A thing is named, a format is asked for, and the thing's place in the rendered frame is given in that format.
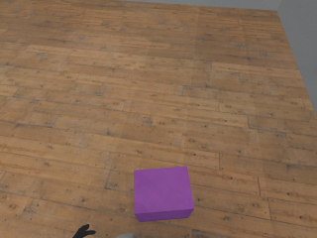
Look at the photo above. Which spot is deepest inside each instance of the carton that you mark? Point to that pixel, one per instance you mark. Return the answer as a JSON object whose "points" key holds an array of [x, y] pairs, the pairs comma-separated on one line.
{"points": [[162, 194]]}

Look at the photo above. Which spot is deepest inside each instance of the robot left hand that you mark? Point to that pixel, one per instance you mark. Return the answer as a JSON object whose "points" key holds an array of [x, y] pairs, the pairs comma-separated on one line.
{"points": [[81, 232]]}

